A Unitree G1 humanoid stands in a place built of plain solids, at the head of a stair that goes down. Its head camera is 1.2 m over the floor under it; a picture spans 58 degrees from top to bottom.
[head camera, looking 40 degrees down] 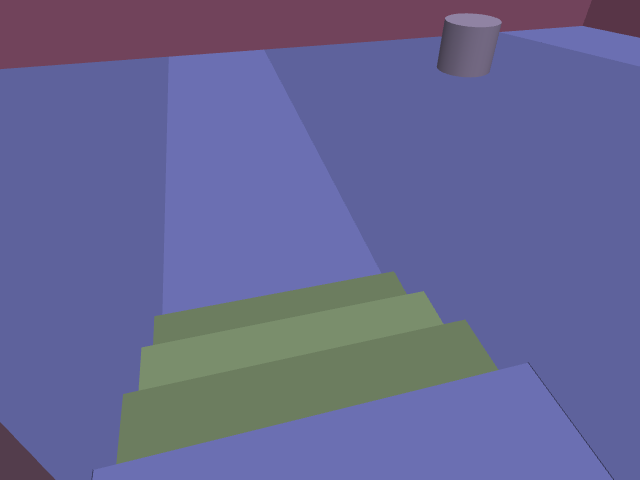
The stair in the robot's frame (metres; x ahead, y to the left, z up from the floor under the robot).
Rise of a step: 0.17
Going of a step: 0.33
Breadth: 1.31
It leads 15 degrees to the left of straight ahead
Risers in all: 4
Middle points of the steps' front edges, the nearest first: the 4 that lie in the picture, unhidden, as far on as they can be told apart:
0.65 -0.04 0.00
0.97 0.05 -0.17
1.29 0.13 -0.34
1.61 0.21 -0.52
